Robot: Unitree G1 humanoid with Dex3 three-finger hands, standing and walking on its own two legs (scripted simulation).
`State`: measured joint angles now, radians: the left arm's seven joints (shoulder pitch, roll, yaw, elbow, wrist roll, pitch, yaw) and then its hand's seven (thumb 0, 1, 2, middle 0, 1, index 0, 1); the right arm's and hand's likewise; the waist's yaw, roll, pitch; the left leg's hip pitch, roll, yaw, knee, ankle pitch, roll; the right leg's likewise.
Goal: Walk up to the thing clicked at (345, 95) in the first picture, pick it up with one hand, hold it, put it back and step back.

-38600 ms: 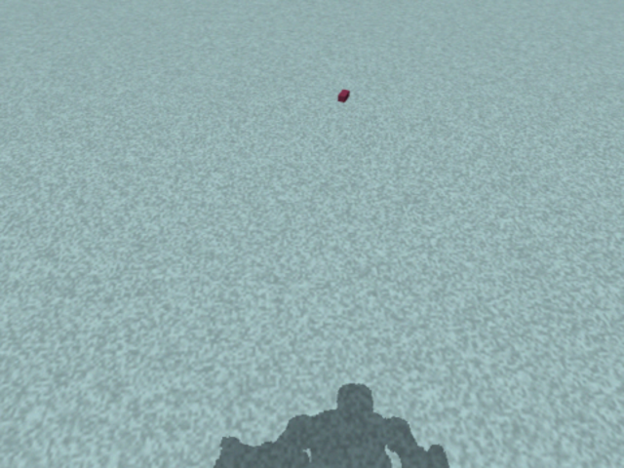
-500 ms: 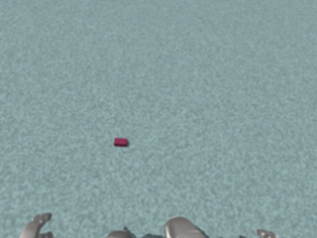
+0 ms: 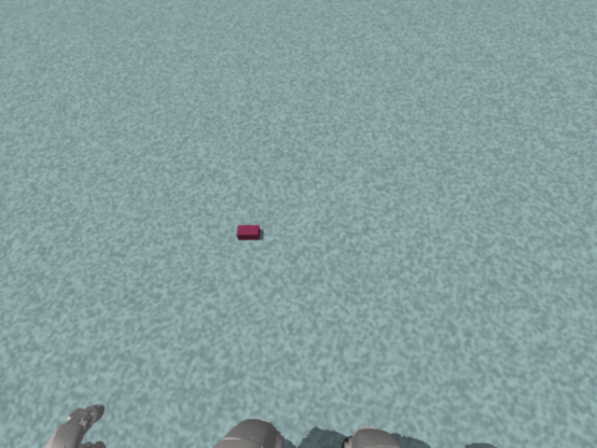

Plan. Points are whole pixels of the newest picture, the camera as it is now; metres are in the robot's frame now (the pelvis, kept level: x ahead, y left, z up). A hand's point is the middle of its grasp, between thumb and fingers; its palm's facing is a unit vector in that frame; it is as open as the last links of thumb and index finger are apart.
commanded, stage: step back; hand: left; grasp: from above
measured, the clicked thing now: (248, 232) +0.86 +0.26 -0.74
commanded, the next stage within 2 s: stand in 1.60 s
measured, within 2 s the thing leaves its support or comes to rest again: neither
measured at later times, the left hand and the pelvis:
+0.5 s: hand out of the picture -0.11 +0.25 -0.15, palm faces -0.01 -0.91 -0.42, open 7.3 cm; pelvis -0.18 -0.02 -0.01, yaw -1 degrees
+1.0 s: hand out of the picture -0.19 +0.26 -0.14, palm faces +0.05 -0.92 -0.40, open 7.3 cm; pelvis -0.23 -0.02 +0.00, yaw +2 degrees
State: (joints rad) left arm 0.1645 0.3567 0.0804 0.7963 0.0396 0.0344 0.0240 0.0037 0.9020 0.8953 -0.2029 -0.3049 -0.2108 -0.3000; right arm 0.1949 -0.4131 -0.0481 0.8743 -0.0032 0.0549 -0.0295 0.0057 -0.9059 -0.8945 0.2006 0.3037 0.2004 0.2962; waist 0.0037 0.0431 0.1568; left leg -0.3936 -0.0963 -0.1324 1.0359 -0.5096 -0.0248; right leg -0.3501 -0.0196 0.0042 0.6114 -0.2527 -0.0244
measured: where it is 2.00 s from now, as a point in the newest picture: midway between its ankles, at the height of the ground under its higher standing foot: outside the picture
